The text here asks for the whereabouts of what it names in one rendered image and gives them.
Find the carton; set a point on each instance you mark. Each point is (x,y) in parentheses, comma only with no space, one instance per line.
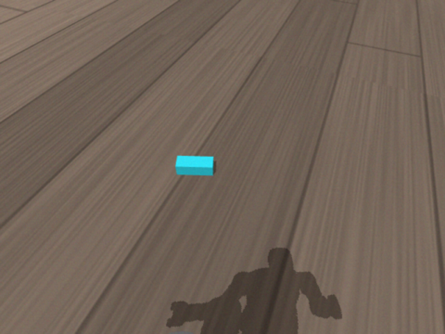
(194,165)

